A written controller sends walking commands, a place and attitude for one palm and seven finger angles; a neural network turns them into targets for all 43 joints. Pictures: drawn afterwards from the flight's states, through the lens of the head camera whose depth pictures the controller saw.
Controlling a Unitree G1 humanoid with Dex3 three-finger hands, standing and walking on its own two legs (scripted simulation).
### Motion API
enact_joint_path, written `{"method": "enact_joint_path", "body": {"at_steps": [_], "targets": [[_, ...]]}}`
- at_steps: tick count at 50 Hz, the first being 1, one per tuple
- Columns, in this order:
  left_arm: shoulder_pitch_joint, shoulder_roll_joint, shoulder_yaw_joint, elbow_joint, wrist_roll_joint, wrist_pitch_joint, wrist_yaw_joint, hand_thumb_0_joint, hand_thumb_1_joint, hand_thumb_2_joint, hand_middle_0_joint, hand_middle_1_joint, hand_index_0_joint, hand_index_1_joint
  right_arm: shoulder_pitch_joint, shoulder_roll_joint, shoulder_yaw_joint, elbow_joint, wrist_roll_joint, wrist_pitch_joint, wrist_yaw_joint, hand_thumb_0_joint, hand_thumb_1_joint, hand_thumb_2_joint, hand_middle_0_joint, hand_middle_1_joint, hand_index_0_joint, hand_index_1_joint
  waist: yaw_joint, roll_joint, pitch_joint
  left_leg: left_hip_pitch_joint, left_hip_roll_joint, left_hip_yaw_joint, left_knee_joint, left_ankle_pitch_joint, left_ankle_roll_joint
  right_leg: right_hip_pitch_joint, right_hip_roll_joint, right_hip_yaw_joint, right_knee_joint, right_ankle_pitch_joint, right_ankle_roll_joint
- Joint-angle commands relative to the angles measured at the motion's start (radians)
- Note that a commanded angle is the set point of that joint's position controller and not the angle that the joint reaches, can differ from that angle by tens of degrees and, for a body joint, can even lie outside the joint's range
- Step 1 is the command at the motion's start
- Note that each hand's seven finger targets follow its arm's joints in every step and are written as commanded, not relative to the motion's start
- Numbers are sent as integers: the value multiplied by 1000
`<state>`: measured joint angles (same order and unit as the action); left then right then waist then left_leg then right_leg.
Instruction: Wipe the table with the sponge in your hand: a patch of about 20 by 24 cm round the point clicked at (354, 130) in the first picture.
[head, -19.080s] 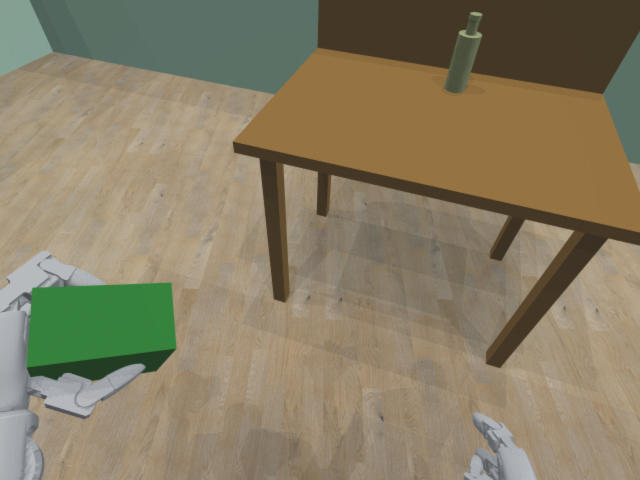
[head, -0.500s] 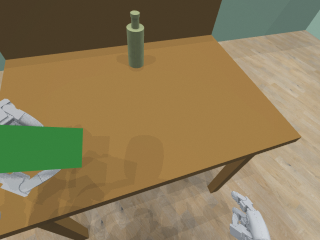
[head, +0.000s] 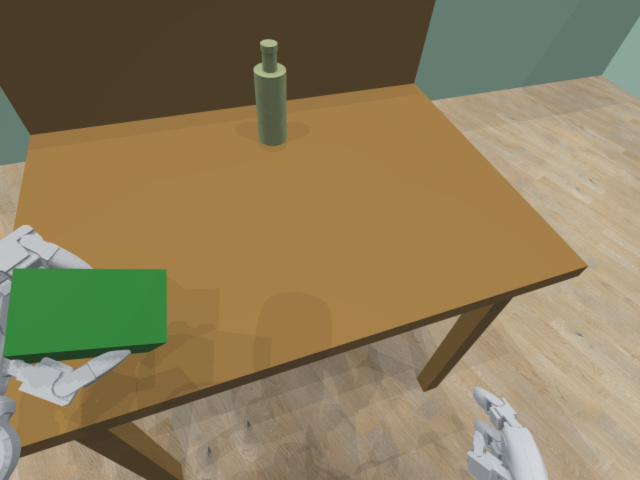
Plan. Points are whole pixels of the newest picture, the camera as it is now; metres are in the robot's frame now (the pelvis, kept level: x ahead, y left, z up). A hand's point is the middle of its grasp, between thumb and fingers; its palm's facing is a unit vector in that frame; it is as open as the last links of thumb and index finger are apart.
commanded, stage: look again from close up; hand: left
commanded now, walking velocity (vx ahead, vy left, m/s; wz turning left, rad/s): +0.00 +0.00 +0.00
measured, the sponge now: (113, 316) +0.23 +0.22 +0.15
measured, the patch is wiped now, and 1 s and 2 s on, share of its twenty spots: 0.00 0.00 0.00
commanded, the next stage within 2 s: shuffle to correct the standing spot in 0.32 s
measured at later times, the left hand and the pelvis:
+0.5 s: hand (62, 320) +0.22 +0.25 +0.16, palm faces +0.34 -0.89 -0.31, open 10.0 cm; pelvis +0.00 +0.01 +0.00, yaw -1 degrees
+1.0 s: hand (150, 283) +0.26 +0.19 +0.16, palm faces +0.25 -0.91 -0.34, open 10.0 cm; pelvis +0.02 -0.03 +0.00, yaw -4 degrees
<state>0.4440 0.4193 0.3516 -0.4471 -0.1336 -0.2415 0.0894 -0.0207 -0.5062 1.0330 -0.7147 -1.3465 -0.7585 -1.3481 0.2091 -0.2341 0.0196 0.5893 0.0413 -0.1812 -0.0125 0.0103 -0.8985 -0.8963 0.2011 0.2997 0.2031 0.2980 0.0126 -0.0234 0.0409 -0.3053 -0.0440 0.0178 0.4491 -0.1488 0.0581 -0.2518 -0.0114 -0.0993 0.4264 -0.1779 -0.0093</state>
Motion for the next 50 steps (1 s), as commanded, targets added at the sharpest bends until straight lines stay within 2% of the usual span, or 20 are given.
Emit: {"method": "enact_joint_path", "body": {"at_steps": [1, 2, 6, 7, 11, 12, 16, 17, 21, 22, 26, 27, 31, 32, 34, 41, 42, 46, 47, 50], "targets": [[-48, 182, 131, -192, -9, -52, 22, 0, 100, 1300, -1200, -1600, -1200, -1600, -110, -130, -58, -167, 11, -62, -13, 0, -900, -900, 200, 300, 200, 300, 5, 61, -138, 90, 121, -191, -99, -76, -51, 1, -106, 158, -101, -60, -13], [-52, 138, 91, -188, -10, -56, 16, 0, 100, 1300, -1200, -1600, -1200, -1600, -97, -127, -53, -162, 5, -60, -12, 0, -900, -900, 200, 300, 200, 300, 2, 61, -128, 77, 126, -191, -108, -99, -47, -2, -102, 148, -104, -75, -12], [-70, 187, 124, -224, 0, -51, 25, 0, 100, 1300, -1200, -1600, -1200, -1600, -112, -131, -54, -169, 9, -66, -15, 0, -900, -900, 200, 300, 200, 300, 3, 82, -137, 82, 127, -202, -115, -132, -47, 3, -100, 154, -102, -103, -12], [-64, 153, 99, -207, 0, -53, 23, 0, 100, 1300, -1200, -1600, -1200, -1600, -99, -127, -50, -162, 1, -61, -16, 0, -900, -900, 200, 300, 200, 300, 3, 60, -131, 64, 131, -200, -123, -149, -42, 9, -95, 144, -104, -104, -11], [-77, 182, 121, -221, 8, -43, 28, 0, 100, 1300, -1200, -1600, -1200, -1600, -114, -129, -51, -169, 5, -62, -18, 0, -900, -900, 200, 300, 200, 300, 3, 89, -127, 77, 131, -204, -125, -164, -44, 2, -95, 158, -110, -116, -14], [-79, 141, 89, -207, 8, -43, 24, 0, 100, 1300, -1200, -1600, -1200, -1600, -104, -125, -45, -164, -2, -57, -19, 0, -900, -900, 200, 300, 200, 300, 2, 75, -119, 59, 136, -200, -134, -187, -39, 3, -91, 148, -112, -121, -12], [-80, 162, 108, -213, 15, -32, 28, 0, 100, 1300, -1200, -1600, -1200, -1600, -113, -126, -45, -170, 2, -57, -20, 0, -900, -900, 200, 300, 200, 300, 3, 89, -134, 87, 137, -201, -136, -167, -47, 10, -89, 152, -107, -112, -13], [-87, 126, 79, -213, 17, -35, 23, 0, 100, 1300, -1200, -1600, -1200, -1600, -107, -122, -41, -166, -6, -52, -21, 0, -900, -900, 200, 300, 200, 300, 3, 72, -127, 71, 143, -199, -146, -186, -42, 14, -83, 142, -107, -105, -11], [-94, 156, 104, -218, 25, -22, 27, 0, 100, 1300, -1200, -1600, -1200, -1600, -120, -123, -41, -172, -3, -48, -23, 0, -900, -900, 200, 300, 200, 300, 3, 89, -127, 93, 141, -192, -143, -168, -46, 15, -84, 155, -114, -97, -13], [-106, 109, 65, -219, 27, -26, 21, 0, 100, 1300, -1200, -1600, -1200, -1600, -112, -118, -36, -168, -11, -43, -23, 0, -900, -900, 200, 300, 200, 300, 2, 79, -129, 89, 154, -196, -163, -193, -48, 14, -73, 139, -104, -96, -10], [-131, 142, 99, -234, 36, -16, 26, 0, 100, 1300, -1200, -1600, -1200, -1600, -127, -108, -35, -175, -11, -38, -31, 0, -900, -900, 200, 300, 200, 300, 7, 117, -144, 102, 182, -212, -211, -194, -70, 36, -50, 129, -57, -68, -4], [-136, 110, 72, -230, 38, -17, 21, 0, 100, 1300, -1200, -1600, -1200, -1600, -124, -102, -30, -176, -20, -32, -31, 0, -900, -900, 200, 300, 200, 300, 8, 112, -134, 84, 193, -211, -225, -212, -66, 38, -44, 123, -53, -53, -2], [-144, 126, 84, -232, 44, 2, 22, 0, 100, 1300, -1200, -1600, -1200, -1600, -133, -95, -31, -185, -17, -23, -30, 0, -900, -900, 200, 300, 200, 300, 8, 120, -140, 119, 213, -203, -230, -178, -83, 26, -39, 123, -37, -47, -3], [-153, 95, 56, -238, 46, 1, 18, 0, 100, 1300, -1200, -1600, -1200, -1600, -128, -94, -26, -184, -26, -16, -30, 0, -900, -900, 200, 300, 200, 300, 8, 114, -133, 103, 221, -202, -238, -190, -78, 28, -32, 119, -35, -34, -3], [-144, 98, 63, -224, 47, 11, 17, 0, 100, 1300, -1200, -1600, -1200, -1600, -124, -89, -29, -190, -24, -10, -30, 0, -900, -900, 200, 300, 200, 300, 6, 118, -133, 107, 227, -185, -218, -162, -69, 29, -41, 126, -45, -21, -4], [-97, 135, 103, -241, 35, 40, 15, 0, 100, 1300, -1200, -1600, -1200, -1600, -135, -85, -25, -203, -20, 17, -32, 0, -900, -900, 200, 300, 200, 300, -2, 106, -162, 148, 213, -132, -139, -35, -60, 29, -47, 133, -68, 36, -17], [-97, 103, 77, -245, 34, 40, 10, 0, 100, 1300, -1200, -1600, -1200, -1600, -133, -84, -22, -202, -26, 24, -32, 0, -900, -900, 200, 300, 200, 300, -2, 96, -160, 136, 215, -123, -130, -42, -51, 30, -43, 129, -76, 41, -16], [-67, 141, 113, -261, 22, 53, 9, 0, 100, 1300, -1200, -1600, -1200, -1600, -137, -83, -25, -211, -14, 28, -37, 0, -900, -900, 200, 300, 200, 300, -6, 95, -186, 170, 202, -96, -77, 45, -45, 36, -56, 150, -73, 114, -22], [-69, 115, 91, -252, 19, 54, 5, 0, 100, 1300, -1200, -1600, -1200, -1600, -134, -84, -21, -206, -21, 32, -38, 0, -900, -900, 200, 300, 200, 300, -4, 67, -177, 156, 203, -91, -68, 40, -40, 33, -53, 145, -83, 119, -20], [-61, 125, 104, -266, 13, 60, 2, 0, 100, 1300, -1200, -1600, -1200, -1600, -123, -89, -32, -206, -15, 32, -43, 0, -900, -900, 200, 300, 200, 300, -6, 92, -197, 177, 204, -79, -35, 96, -37, 40, -59, 167, -80, 172, -23]]}}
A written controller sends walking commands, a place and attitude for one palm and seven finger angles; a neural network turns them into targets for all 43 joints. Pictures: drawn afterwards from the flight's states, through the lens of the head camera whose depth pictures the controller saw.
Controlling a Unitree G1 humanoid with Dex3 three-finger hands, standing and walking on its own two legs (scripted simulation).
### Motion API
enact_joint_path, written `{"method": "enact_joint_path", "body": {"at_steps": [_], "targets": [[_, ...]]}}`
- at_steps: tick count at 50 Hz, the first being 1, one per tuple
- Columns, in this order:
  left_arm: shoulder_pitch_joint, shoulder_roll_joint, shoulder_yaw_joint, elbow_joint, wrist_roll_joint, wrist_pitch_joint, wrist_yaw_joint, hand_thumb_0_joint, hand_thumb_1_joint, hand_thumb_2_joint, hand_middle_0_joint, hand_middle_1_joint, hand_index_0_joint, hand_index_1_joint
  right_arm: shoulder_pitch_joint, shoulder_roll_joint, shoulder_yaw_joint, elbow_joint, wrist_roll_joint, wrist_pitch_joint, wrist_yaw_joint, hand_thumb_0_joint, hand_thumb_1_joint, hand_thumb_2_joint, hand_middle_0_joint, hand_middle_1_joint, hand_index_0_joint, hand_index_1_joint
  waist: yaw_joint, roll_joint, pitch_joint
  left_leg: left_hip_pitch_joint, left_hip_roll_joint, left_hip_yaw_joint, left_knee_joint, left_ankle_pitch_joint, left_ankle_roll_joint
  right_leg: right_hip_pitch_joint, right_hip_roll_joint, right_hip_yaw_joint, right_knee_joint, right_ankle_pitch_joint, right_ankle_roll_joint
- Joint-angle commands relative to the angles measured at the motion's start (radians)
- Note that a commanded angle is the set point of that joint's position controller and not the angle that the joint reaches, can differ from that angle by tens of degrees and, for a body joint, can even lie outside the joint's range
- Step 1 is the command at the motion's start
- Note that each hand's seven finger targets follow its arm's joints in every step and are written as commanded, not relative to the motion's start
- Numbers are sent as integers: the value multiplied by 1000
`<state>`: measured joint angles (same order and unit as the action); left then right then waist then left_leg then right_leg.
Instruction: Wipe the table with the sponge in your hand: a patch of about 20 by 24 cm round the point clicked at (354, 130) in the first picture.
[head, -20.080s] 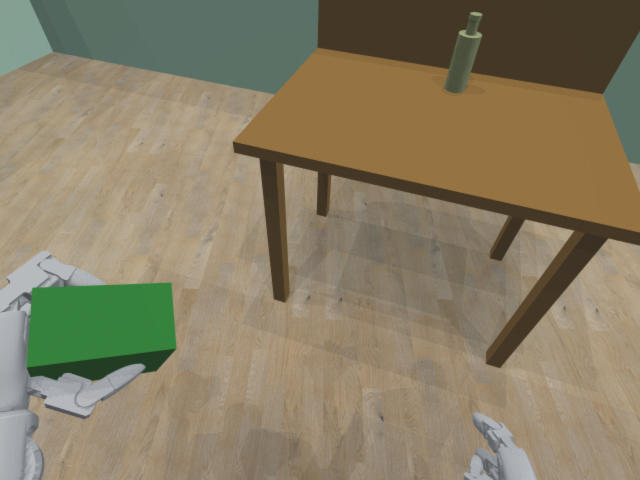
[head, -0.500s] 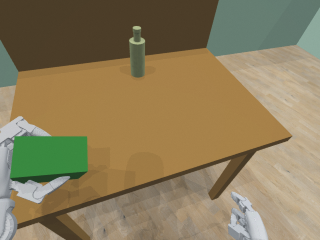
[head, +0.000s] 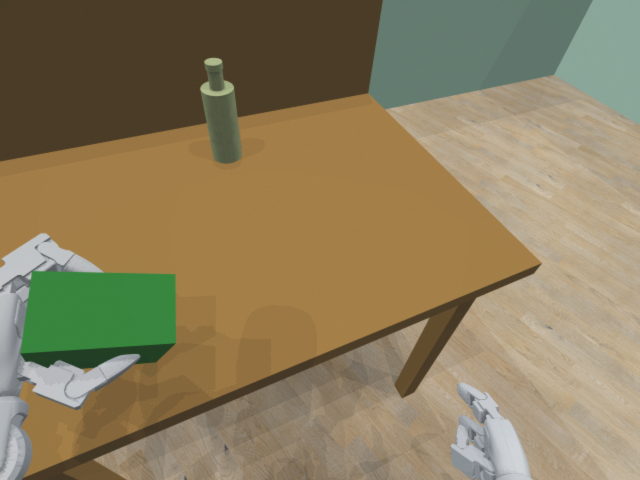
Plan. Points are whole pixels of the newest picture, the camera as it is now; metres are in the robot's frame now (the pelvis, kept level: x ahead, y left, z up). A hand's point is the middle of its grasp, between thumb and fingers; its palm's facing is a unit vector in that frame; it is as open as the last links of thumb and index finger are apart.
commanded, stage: shuffle to correct the standing spot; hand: left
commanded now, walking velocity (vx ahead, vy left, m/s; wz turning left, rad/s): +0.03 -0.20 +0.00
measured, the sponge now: (123, 323) +0.23 +0.21 +0.14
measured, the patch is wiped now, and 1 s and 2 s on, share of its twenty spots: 0.00 0.00 0.00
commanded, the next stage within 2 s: come to a stop and stand still in 0.10 s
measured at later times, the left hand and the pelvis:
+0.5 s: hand (110, 341) +0.21 +0.21 +0.15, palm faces +0.36 -0.85 -0.37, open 10.0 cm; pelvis +0.00 -0.03 +0.00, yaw +2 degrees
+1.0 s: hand (36, 338) +0.20 +0.27 +0.15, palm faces +0.37 -0.86 -0.35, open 10.0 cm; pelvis +0.00 +0.02 +0.00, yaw +2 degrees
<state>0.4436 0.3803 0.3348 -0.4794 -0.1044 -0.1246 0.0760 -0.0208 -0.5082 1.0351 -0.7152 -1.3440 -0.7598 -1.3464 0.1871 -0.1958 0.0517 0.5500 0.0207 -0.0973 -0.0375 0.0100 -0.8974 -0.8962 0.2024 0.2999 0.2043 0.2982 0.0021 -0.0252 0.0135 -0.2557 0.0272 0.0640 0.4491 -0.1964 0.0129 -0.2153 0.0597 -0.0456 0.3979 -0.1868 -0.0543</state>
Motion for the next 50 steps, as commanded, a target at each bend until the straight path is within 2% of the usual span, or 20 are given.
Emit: {"method": "enact_joint_path", "body": {"at_steps": [1, 2, 10, 11, 14, 16, 17, 20, 25, 26, 27, 30, 31, 32, 33, 36, 37, 41, 42, 50], "targets": [[-66, 189, 138, -247, -16, -53, 19, 0, 100, 1300, -1200, -1600, -1200, -1600, -111, -126, -61, -167, 9, -50, -19, 0, -900, -900, 200, 300, 200, 300, 3, 98, -182, 139, 129, -128, -39, 166, 5, 10, -129, 108, -37, 185, 21], [-60, 158, 114, -238, -18, -53, 16, 0, 100, 1300, -1200, -1600, -1200, -1600, -108, -127, -58, -164, 3, -47, -18, 0, -900, -900, 200, 300, 200, 300, 6, 87, -171, 123, 132, -124, -35, 165, 9, 8, -124, 95, -45, 183, 24], [-45, 165, 124, -196, -29, -26, 12, 0, 100, 1300, -1200, -1600, -1200, -1600, -99, -135, -70, -159, 8, -39, -24, 0, -900, -900, 200, 300, 200, 300, 1, 36, -135, 86, 111, -86, 31, 54, 12, -20, -150, 156, -99, 173, 29], [-57, 178, 128, -201, -27, -22, 19, 0, 100, 1300, -1200, -1600, -1200, -1600, -118, -134, -63, -158, 15, -38, -22, 0, -900, -900, 200, 300, 200, 300, -1, 59, -139, 95, 100, -90, 27, 48, 11, -28, -157, 160, -102, 146, 27], [-26, 158, 117, -191, -21, -28, 24, 0, 100, 1300, -1200, -1600, -1200, -1600, -112, -144, -66, -152, 14, -40, -21, 0, -900, -900, 200, 300, 200, 300, 6, 69, -151, 82, 70, -86, 60, 52, 20, 6, -179, 186, -139, 187, 62], [-15, 191, 140, -192, -14, -28, 33, 0, 100, 1300, -1200, -1600, -1200, -1600, -131, -150, -62, -145, 15, -39, -24, 0, -900, -900, 200, 300, 200, 300, 10, 69, -152, 91, 60, -95, 49, 81, 21, 17, -187, 178, -140, 222, 72], [-3, 159, 118, -183, -14, -30, 32, 0, 100, 1300, -1200, -1600, -1200, -1600, -127, -148, -60, -142, 10, -36, -24, 0, -900, -900, 200, 300, 200, 300, 12, 46, -154, 87, 58, -95, 52, 89, 24, 28, -185, 166, -141, 240, 79], [-10, 162, 122, -165, -12, -28, 33, 0, 100, 1300, -1200, -1600, -1200, -1600, -129, -153, -63, -142, 15, -35, -28, 0, -900, -900, 200, 300, 200, 300, 16, 15, -136, 80, 47, -97, 55, 95, 24, 37, -195, 176, -155, 275, 104], [-71, 149, 91, -149, -7, -27, 34, 0, 100, 1300, -1200, -1600, -1200, -1600, -129, -159, -65, -131, 16, -37, -33, 0, -900, -900, 200, 300, 200, 300, 15, 0, -120, 120, 48, -109, 40, 70, 27, -14, -191, 176, -181, 138, 96], [-85, 169, 101, -146, -2, -22, 40, 0, 100, 1300, -1200, -1600, -1200, -1600, -147, -157, -60, -125, 17, -36, -34, 0, -900, -900, 200, 300, 200, 300, 16, 20, -115, 142, 50, -113, 20, 66, 27, -39, -190, 173, -182, 92, 89], [-89, 137, 71, -136, -4, -24, 38, 0, 100, 1300, -1200, -1600, -1200, -1600, -138, -156, -57, -124, 12, -34, -34, 0, -900, -900, 200, 300, 200, 300, 15, 9, -106, 133, 52, -117, 12, 52, 30, -40, -183, 160, -190, 55, 85], [-107, 141, 71, -147, 0, -21, 38, 0, 100, 1300, -1200, -1600, -1200, -1600, -132, -159, -62, -128, 14, -41, -34, 0, -900, -900, 200, 300, 200, 300, 16, 9, -109, 138, 51, -119, 17, 49, 28, -40, -187, 171, -193, 45, 77], [-120, 163, 80, -154, 5, -18, 45, 0, 100, 1300, -1200, -1600, -1200, -1600, -149, -161, -58, -122, 17, -39, -34, 0, -900, -900, 200, 300, 200, 300, 17, 54, -106, 153, 53, -120, 0, 40, 27, -55, -188, 170, -191, 7, 69], [-129, 130, 51, -163, 5, -23, 43, 0, 100, 1300, -1200, -1600, -1200, -1600, -141, -159, -56, -123, 10, -38, -33, 0, -900, -900, 200, 300, 200, 300, 14, 57, -98, 137, 55, -128, -18, 28, 29, -45, -179, 154, -186, -5, 58], [-121, 144, 66, -154, 4, -21, 44, 0, 100, 1300, -1200, -1600, -1200, -1600, -139, -156, -57, -129, 12, -41, -34, 0, -900, -900, 200, 300, 200, 300, 17, 38, -89, 132, 54, -129, -24, 22, 28, -48, -175, 157, -191, -16, 55], [-101, 175, 93, -155, 7, -20, 47, 0, 100, 1300, -1200, -1600, -1200, -1600, -147, -159, -54, -130, 13, -44, -35, 0, -900, -900, 200, 300, 200, 300, 18, 44, -95, 147, 57, -137, -29, 24, 22, -57, -175, 148, -179, -22, 38], [-104, 134, 61, -160, 5, -23, 44, 0, 100, 1300, -1200, -1600, -1200, -1600, -139, -154, -49, -130, 8, -41, -33, 0, -900, -900, 200, 300, 200, 300, 15, 49, -89, 128, 61, -145, -48, 8, 23, -48, -166, 132, -172, -36, 35], [-83, 174, 101, -179, 8, -32, 45, 0, 100, 1300, -1200, -1600, -1200, -1600, -147, -158, -49, -137, 7, -44, -34, 0, -900, -900, 200, 300, 200, 300, 18, 86, -117, 136, 71, -164, -93, 44, 18, -5, -151, 113, -125, 36, 30], [-78, 140, 76, -184, 8, -37, 42, 0, 100, 1300, -1200, -1600, -1200, -1600, -137, -154, -45, -137, 1, -41, -33, 0, -900, -900, 200, 300, 200, 300, 18, 91, -120, 117, 77, -173, -114, 38, 20, 17, -140, 99, -113, 38, 31], [-78, 133, 73, -174, 19, -49, 37, 0, 100, 1300, -1200, -1600, -1200, -1600, -118, -151, -49, -141, -3, -47, -34, 0, -900, -900, 200, 300, 200, 300, 19, 92, -113, 110, 86, -185, -163, 27, 7, 39, -127, 87, -94, 58, 31]]}}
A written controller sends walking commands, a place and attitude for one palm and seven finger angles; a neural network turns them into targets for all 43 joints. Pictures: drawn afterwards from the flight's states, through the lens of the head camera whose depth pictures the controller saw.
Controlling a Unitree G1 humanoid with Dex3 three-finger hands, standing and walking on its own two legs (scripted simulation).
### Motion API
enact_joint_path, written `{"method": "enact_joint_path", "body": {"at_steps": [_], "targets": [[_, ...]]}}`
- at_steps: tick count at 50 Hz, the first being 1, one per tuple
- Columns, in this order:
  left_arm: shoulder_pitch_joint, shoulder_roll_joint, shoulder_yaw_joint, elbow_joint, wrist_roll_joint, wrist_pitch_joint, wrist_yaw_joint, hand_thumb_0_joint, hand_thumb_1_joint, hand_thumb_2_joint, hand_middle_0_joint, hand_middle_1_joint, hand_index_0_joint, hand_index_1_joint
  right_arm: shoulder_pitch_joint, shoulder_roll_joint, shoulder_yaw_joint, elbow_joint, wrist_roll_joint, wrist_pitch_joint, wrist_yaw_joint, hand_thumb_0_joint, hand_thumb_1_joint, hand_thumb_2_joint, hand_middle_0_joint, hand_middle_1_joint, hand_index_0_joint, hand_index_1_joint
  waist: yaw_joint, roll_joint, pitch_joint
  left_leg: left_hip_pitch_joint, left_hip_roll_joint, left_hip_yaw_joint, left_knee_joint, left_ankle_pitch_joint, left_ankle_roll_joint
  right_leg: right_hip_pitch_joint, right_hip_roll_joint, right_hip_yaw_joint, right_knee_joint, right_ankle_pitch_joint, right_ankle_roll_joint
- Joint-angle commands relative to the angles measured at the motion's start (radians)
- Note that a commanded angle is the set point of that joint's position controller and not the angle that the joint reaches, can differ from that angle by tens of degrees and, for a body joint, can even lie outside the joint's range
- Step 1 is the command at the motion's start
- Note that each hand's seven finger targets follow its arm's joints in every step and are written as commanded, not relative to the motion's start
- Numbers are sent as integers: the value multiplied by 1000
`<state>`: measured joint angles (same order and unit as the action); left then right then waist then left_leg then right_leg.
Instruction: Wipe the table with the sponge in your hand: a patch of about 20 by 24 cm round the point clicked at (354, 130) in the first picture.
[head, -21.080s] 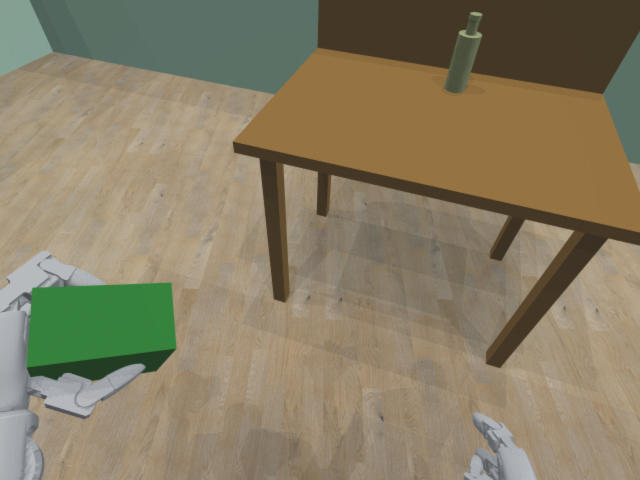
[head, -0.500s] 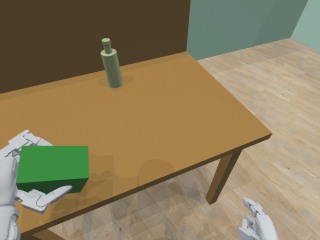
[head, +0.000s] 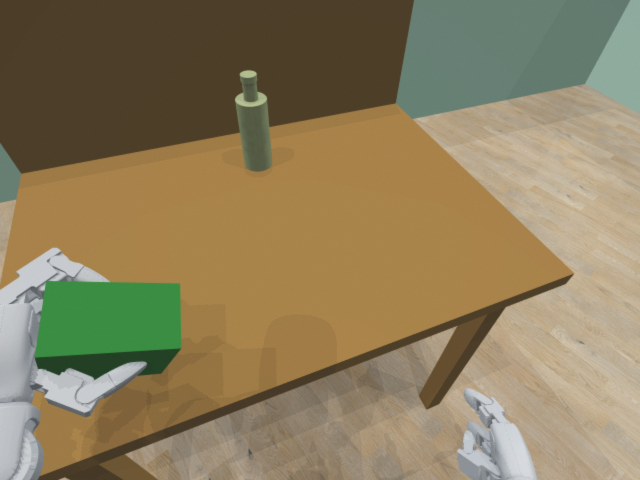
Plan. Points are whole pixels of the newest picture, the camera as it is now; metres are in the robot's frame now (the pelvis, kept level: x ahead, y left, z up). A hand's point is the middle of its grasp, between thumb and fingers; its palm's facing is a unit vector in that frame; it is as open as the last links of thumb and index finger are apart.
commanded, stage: come to a stop and stand still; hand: left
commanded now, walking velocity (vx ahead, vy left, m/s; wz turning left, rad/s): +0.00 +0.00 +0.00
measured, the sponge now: (130, 332) +0.22 +0.21 +0.13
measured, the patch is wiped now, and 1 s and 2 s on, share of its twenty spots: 0.00 0.00 0.00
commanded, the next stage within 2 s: look again from close up in 0.36 s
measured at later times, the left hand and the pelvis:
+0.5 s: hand (71, 300) +0.23 +0.26 +0.16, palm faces +0.35 -0.81 -0.48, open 10.0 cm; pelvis +0.01 +0.01 +0.00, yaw +0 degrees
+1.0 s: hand (89, 285) +0.25 +0.26 +0.16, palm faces +0.36 -0.86 -0.36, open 10.0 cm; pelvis +0.02 +0.01 +0.00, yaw -1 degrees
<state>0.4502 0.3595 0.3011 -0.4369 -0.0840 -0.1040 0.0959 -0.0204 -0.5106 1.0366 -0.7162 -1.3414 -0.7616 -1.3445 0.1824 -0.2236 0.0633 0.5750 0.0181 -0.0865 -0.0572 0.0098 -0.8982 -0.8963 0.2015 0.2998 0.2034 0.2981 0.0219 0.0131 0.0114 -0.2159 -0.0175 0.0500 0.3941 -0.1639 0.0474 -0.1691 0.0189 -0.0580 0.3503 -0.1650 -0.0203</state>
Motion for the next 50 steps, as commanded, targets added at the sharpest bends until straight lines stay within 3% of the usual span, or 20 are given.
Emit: {"method": "enact_joint_path", "body": {"at_steps": [1, 7, 11, 12, 16, 21, 22, 23, 24, 25, 26, 27, 29, 33, 36, 37, 39, 44, 47, 50], "targets": [[-97, 176, 120, -224, 2, -69, 20, 0, 100, 1300, -1200, -1600, -1200, -1600, -129, -125, -57, -161, 0, -58, -14, 0, -900, -900, 200, 300, 200, 300, 0, 67, -112, 91, 132, -182, -130, -15, -44, -22, -79, 95, -32, 14, -4], [-110, 140, 93, -226, 10, -78, 18, 0, 100, 1300, -1200, -1600, -1200, -1600, -117, -119, -58, -160, -10, -59, -15, 0, -900, -900, 200, 300, 200, 300, 6, 79, -94, 55, 145, -196, -187, -69, -70, 5, -63, 84, 4, 17, 1], [-109, 173, 123, -226, 16, -77, 22, 0, 100, 1300, -1200, -1600, -1200, -1600, -115, -119, -63, -158, -8, -65, -14, 0, -900, -900, 200, 300, 200, 300, 7, 86, -103, 64, 141, -189, -188, -59, -85, 11, -66, 90, 11, 18, -1], [-107, 136, 94, -223, 15, -80, 18, 0, 100, 1300, -1200, -1600, -1200, -1600, -108, -116, -61, -158, -12, -62, -13, 0, -900, -900, 200, 300, 200, 300, 6, 74, -94, 50, 143, -188, -189, -65, -82, 12, -62, 83, 10, 26, 0], [-90, 172, 127, -244, 12, -78, 19, 0, 100, 1300, -1200, -1600, -1200, -1600, -111, -121, -66, -157, -8, -64, -12, 0, -900, -900, 200, 300, 200, 300, 5, 84, -139, 113, 131, -167, -143, 89, -97, 15, -73, 87, 11, 74, -8], [-70, 176, 135, -234, 5, -71, 18, 0, 100, 1300, -1200, -1600, -1200, -1600, -111, -121, -67, -159, -5, -57, -12, 0, -900, -900, 200, 300, 200, 300, 4, 59, -142, 123, 128, -156, -117, 132, -94, 8, -81, 91, -4, 95, -10], [-66, 137, 102, -221, 1, -73, 13, 0, 100, 1300, -1200, -1600, -1200, -1600, -108, -119, -64, -158, -10, -53, -11, 0, -900, -900, 200, 300, 200, 300, 3, 52, -127, 107, 128, -156, -115, 118, -88, 1, -79, 86, -14, 90, -9], [-1162, 1003, 728, -441, 203, -186, 24, 0, 100, 1300, -1200, -1600, -1200, -1600, 50, -151, -88, -156, -58, -90, 0, 0, -900, -900, 200, 300, 200, 300, -10, -168, 99, -189, 168, -104, 46, 25, 3, -130, -129, 124, -48, 11, 25], [-556, 339, 311, 181, 84, -147, -19, 0, 100, 1300, -1200, -1600, -1200, -1600, -38, -20, -48, -89, -15, -82, 3, 0, -900, -900, 200, 300, 200, 300, -9, -166, -136, 43, 96, -121, 45, 81, -1, -155, -148, 128, -33, -73, -29], [-290, 219, 216, 196, 52, -146, -35, 0, 100, 1300, -1200, -1600, -1200, -1600, -21, -99, -103, -146, -13, -103, 6, 0, -900, -900, 200, 300, 200, 300, 37, -32, -131, 87, 84, -83, 37, 58, -26, -110, -115, 232, -65, 14, -26], [-172, 72, 100, 115, 13, -155, -42, 0, 100, 1300, -1200, -1600, -1200, -1600, -43, -95, -108, -148, 10, -112, 33, 0, -900, -900, 200, 300, 200, 300, 20, 131, -171, 111, 83, -54, 9, 42, -25, -41, -113, 181, -15, 45, -25], [-199, 104, 87, -67, 16, -175, -39, 0, 100, 1300, -1200, -1600, -1200, -1600, -28, -110, -107, -161, 7, -114, 49, 0, -900, -900, 200, 300, 200, 300, 12, 149, -169, 55, 88, -81, -23, 29, -26, 17, -101, 159, 14, 39, -18], [-126, 113, 63, -164, 23, -188, -23, 0, 100, 1300, -1200, -1600, -1200, -1600, -58, -104, -97, -168, 4, -121, 61, 0, -900, -900, 200, 300, 200, 300, 22, 76, -128, -14, 93, -105, -53, -50, -20, 38, -85, 140, 14, -14, -3], [-97, 204, 166, -211, 27, -193, 6, 0, 100, 1300, -1200, -1600, -1200, -1600, -67, -104, -94, -170, 1, -127, 41, 0, -900, -900, 200, 300, 200, 300, 16, -75, -97, -24, 84, -109, -30, -76, -19, 1, -88, 144, -28, -54, 0], [-152, 298, 274, -260, 27, -210, 22, 0, 100, 1300, -1200, -1600, -1200, -1600, -91, -103, -90, -158, -3, -130, 17, 0, -900, -900, 200, 300, 200, 300, 9, 3, -115, 27, 88, -118, -18, 0, -22, -19, -91, 152, -6, 14, -7], [-151, 245, 237, -241, 20, -216, 17, 0, 100, 1300, -1200, -1600, -1200, -1600, -72, -97, -89, -154, -6, -127, 11, 0, -900, -900, 200, 300, 200, 300, 4, 22, -125, 10, 94, -127, -23, 27, -17, 14, -92, 127, 11, 43, -6], [-158, 249, 230, -273, 19, -219, 15, 0, 100, 1300, -1200, -1600, -1200, -1600, -63, -94, -91, -157, -2, -134, 8, 0, -900, -900, 200, 300, 200, 300, 6, 90, -160, 44, 99, -122, -2, 142, -19, 47, -93, 133, 39, 145, -8], [-91, 184, 170, -272, 18, -206, 12, 0, 100, 1300, -1200, -1600, -1200, -1600, -52, -101, -92, -147, -2, -140, 15, 0, -900, -900, 200, 300, 200, 300, 4, 59, -188, 105, 119, -117, 26, 360, -38, 62, -83, 106, 56, 267, 0], [-49, 131, 127, -206, 22, -187, 10, 0, 100, 1300, -1200, -1600, -1200, -1600, -52, -101, -84, -137, -4, -127, 20, 0, -900, -900, 200, 300, 200, 300, 2, 33, -155, 82, 132, -108, 12, 357, -42, 42, -75, 84, 48, 241, 7], [-67, 166, 154, -224, 26, -176, 14, 0, 100, 1300, -1200, -1600, -1200, -1600, -53, -103, -91, -148, -2, -113, 16, 0, -900, -900, 200, 300, 200, 300, 0, 27, -159, 63, 131, -112, 5, 291, -44, 60, -84, 104, 39, 237, 4]]}}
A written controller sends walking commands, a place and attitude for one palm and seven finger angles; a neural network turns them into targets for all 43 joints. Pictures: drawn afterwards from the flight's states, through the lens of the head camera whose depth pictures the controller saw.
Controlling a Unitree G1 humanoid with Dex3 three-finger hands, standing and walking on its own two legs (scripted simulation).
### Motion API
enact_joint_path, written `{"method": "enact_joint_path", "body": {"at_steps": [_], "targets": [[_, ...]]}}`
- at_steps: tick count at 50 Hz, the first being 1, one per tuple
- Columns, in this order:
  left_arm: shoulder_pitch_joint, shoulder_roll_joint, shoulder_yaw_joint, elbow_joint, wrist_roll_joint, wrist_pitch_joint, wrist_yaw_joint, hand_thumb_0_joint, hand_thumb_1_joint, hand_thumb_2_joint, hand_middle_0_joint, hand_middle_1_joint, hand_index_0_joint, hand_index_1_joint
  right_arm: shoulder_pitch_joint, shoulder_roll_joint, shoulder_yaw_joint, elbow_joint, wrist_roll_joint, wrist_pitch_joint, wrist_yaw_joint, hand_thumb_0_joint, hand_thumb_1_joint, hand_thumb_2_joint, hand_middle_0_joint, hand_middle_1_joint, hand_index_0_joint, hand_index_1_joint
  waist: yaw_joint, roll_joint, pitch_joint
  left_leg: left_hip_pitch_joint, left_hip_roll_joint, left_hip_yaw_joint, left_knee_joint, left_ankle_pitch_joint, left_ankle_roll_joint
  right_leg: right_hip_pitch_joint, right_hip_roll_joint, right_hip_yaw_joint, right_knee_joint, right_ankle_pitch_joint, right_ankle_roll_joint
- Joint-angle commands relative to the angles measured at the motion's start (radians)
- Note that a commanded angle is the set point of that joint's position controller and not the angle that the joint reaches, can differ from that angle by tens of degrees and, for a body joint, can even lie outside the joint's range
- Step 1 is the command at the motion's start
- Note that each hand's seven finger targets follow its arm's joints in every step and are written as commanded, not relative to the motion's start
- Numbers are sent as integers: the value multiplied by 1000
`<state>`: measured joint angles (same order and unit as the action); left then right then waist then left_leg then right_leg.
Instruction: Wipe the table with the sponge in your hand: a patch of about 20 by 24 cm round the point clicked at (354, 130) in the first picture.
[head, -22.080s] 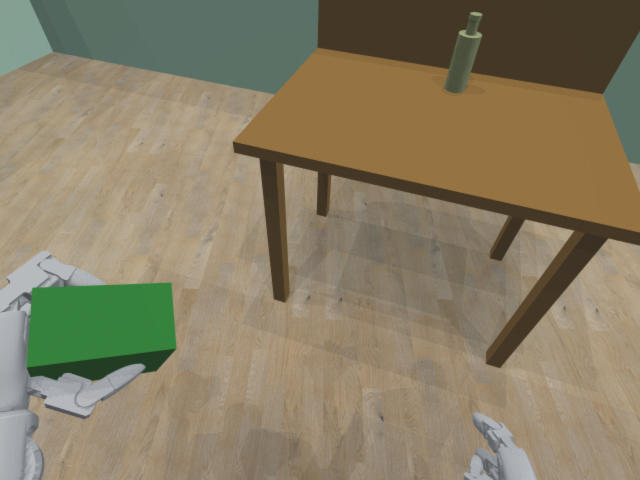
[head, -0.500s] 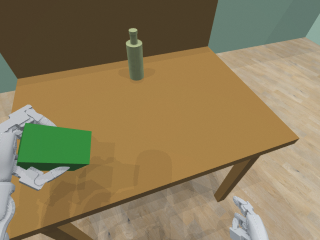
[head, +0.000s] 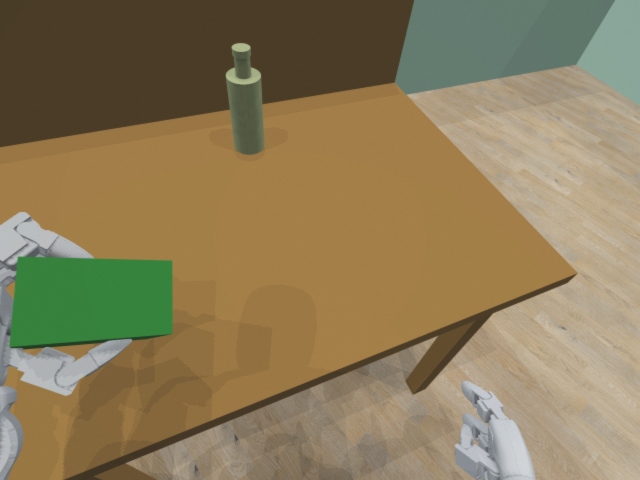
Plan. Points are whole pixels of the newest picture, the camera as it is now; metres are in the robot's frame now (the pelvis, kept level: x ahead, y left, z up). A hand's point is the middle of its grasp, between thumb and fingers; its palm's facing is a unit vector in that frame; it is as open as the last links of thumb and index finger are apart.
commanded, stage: come to a stop and stand still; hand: left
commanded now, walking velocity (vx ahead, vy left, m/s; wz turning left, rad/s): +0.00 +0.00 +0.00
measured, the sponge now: (115, 305) +0.23 +0.22 +0.15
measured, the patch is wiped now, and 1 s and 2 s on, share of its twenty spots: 0.00 0.00 0.00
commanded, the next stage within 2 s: look again from close up in 0.72 s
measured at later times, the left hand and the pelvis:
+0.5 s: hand (38, 348) +0.19 +0.26 +0.15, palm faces +0.34 -0.85 -0.41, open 10.0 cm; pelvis -0.03 +0.02 +0.00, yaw +0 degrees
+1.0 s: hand (49, 327) +0.20 +0.26 +0.16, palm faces +0.36 -0.86 -0.37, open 10.0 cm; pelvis -0.01 +0.01 +0.00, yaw +0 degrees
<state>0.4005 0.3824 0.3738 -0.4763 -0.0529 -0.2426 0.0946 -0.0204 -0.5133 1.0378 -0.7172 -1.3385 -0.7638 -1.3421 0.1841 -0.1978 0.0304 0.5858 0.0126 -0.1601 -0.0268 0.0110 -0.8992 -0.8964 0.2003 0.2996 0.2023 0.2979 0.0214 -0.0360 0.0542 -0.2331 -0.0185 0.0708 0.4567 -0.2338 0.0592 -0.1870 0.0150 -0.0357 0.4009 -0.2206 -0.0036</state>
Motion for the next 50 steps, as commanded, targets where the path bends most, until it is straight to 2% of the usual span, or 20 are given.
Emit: {"method": "enact_joint_path", "body": {"at_steps": [1, 2, 6, 7, 8, 9, 10, 11, 13, 15, 19, 21, 23, 26, 32, 36, 37, 41, 42, 50], "targets": [[-26, 165, 107, -191, -2, -30, 20, 0, 100, 1300, -1200, -1600, -1200, -1600, -79, -122, -53, -160, 8, -38, -17, 0, -900, -900, 200, 300, 200, 300, 2, 65, -194, 85, 129, -126, -71, 316, -58, 60, -73, 81, -16, 258, -11], [-25, 126, 70, -172, -8, -32, 12, 0, 100, 1300, -1200, -1600, -1200, -1600, -66, -123, -47, -160, -1, -26, -18, 0, -900, -900, 200, 300, 200, 300, -1, 67, -181, 59, 126, -128, -81, 275, -50, 61, -72, 68, -31, 238, -10], [-58, 192, 127, -235, -4, -24, 22, 0, 100, 1300, -1200, -1600, -1200, -1600, -90, -116, -47, -176, 4, -24, -28, 0, -900, -900, 200, 300, 200, 300, 1, 95, -199, 71, 116, -127, -86, 230, -52, 74, -76, 84, -38, 236, -13], [-58, 139, 77, -225, -10, -28, 14, 0, 100, 1300, -1200, -1600, -1200, -1600, -77, -116, -41, -174, -4, -17, -27, 0, -900, -900, 200, 300, 200, 300, -3, 97, -193, 57, 114, -131, -94, 217, -47, 77, -73, 66, -46, 222, -14], [-1091, 962, 666, -483, 172, -138, 17, 0, 100, 1300, -1200, -1600, -1200, -1600, 57, -168, -60, -150, -66, -61, -5, 0, -900, -900, 200, 300, 200, 300, 8, 55, 2, -97, 126, -82, 31, 208, -19, -134, -85, 107, -110, 219, 46], [-497, 291, 234, 134, 53, -87, -29, 0, 100, 1300, -1200, -1600, -1200, -1600, -47, -35, -19, -96, -29, -52, -6, 0, -900, -900, 200, 300, 200, 300, -2, 89, -216, 62, 72, -138, -42, 290, -25, -62, -118, 113, -25, 187, -60], [-238, 183, 146, 126, 25, -73, -38, 0, 100, 1300, -1200, -1600, -1200, -1600, 4, -125, -78, -156, -14, -72, -2, 0, -900, -900, 200, 300, 200, 300, 33, 189, -245, 136, 93, -100, -9, 324, -44, -7, -96, 190, -32, 261, -47], [-130, 44, 30, 41, -10, -66, -40, 0, 100, 1300, -1200, -1600, -1200, -1600, -24, -117, -84, -157, 5, -74, 20, 0, -900, -900, 200, 300, 200, 300, 16, 323, -305, 193, 100, -86, -18, 380, -50, 21, -86, 134, 25, 243, -49], [-92, 95, 22, -164, -8, -74, -28, 0, 100, 1300, -1200, -1600, -1200, -1600, -29, -134, -82, -180, 0, -69, 42, 0, -900, -900, 200, 300, 200, 300, 18, 231, -260, 94, 145, -142, -60, 385, -42, 66, -74, 87, 61, 169, -30], [-32, 120, 38, -191, -7, -68, -14, 0, 100, 1300, -1200, -1600, -1200, -1600, -42, -135, -75, -188, 3, -67, 43, 0, -900, -900, 200, 300, 200, 300, 20, 82, -207, -5, 146, -163, -101, 226, -40, 89, -65, 75, 56, 113, -17], [-44, 193, 142, -149, -12, -65, 9, 0, 100, 1300, -1200, -1600, -1200, -1600, -60, -131, -68, -192, 11, -54, 6, 0, -900, -900, 200, 300, 200, 300, 10, -14, -123, -92, 141, -184, -161, -79, -36, 57, -70, 67, 21, -1, -9], [-119, 252, 195, -174, -3, -73, 20, 0, 100, 1300, -1200, -1600, -1200, -1600, -80, -132, -64, -186, 12, -52, -13, 0, -900, -900, 200, 300, 200, 300, 7, 45, -111, -84, 143, -190, -188, -165, -35, 28, -65, 71, 20, -49, -8], [-149, 202, 146, -152, -1, -83, 14, 0, 100, 1300, -1200, -1600, -1200, -1600, -61, -121, -59, -185, 10, -55, -23, 0, -900, -900, 200, 300, 200, 300, 5, 127, -101, -124, 152, -210, -222, -240, -27, 57, -69, 57, 45, -52, -9], [-171, 179, 112, -173, 11, -88, 16, 0, 100, 1300, -1200, -1600, -1200, -1600, -73, -116, -54, -174, 13, -79, -21, 0, -900, -900, 200, 300, 200, 300, 8, 149, -115, -98, 145, -183, -207, -242, -26, 62, -69, 60, 38, -37, -12], [-117, 101, 37, -148, 21, -84, 16, 0, 100, 1300, -1200, -1600, -1200, -1600, -44, -127, -56, -140, 2, -90, -7, 0, -900, -900, 200, 300, 200, 300, 0, 92, -130, -32, 118, -172, -152, -70, -44, 41, -68, 64, -25, 27, -16], [-86, 169, 111, -143, 18, -69, 24, 0, 100, 1300, -1200, -1600, -1200, -1600, -63, -124, -57, -142, 4, -75, -9, 0, -900, -900, 200, 300, 200, 300, 2, 77, -134, 0, 106, -153, -120, 34, -58, 36, -78, 81, -48, 81, -20], [-66, 123, 75, -116, 11, -68, 15, 0, 100, 1300, -1200, -1600, -1200, -1600, -51, -122, -54, -144, -3, -65, -9, 0, -900, -900, 200, 300, 200, 300, -2, 64, -130, -9, 103, -153, -119, 40, -51, 38, -75, 72, -57, 86, -19], [-73, 180, 124, -201, 9, -64, 19, 0, 100, 1300, -1200, -1600, -1200, -1600, -75, -120, -55, -160, 3, -58, -15, 0, -900, -900, 200, 300, 200, 300, -1, 106, -167, 39, 104, -142, -103, 129, -59, 53, -76, 79, -39, 151, -22], [-59, 133, 81, -181, 0, -64, 11, 0, 100, 1300, -1200, -1600, -1200, -1600, -58, -120, -50, -160, -3, -52, -15, 0, -900, -900, 200, 300, 200, 300, -3, 100, -159, 25, 103, -145, -110, 133, -54, 55, -72, 65, -45, 150, -19], [-51, 142, 79, -210, 0, -43, 11, 0, 100, 1300, -1200, -1600, -1200, -1600, -54, -127, -59, -172, 1, -41, -21, 0, -900, -900, 200, 300, 200, 300, -3, 110, -174, 62, 119, -142, -105, 211, -66, 70, -76, 69, -35, 199, -18]]}}
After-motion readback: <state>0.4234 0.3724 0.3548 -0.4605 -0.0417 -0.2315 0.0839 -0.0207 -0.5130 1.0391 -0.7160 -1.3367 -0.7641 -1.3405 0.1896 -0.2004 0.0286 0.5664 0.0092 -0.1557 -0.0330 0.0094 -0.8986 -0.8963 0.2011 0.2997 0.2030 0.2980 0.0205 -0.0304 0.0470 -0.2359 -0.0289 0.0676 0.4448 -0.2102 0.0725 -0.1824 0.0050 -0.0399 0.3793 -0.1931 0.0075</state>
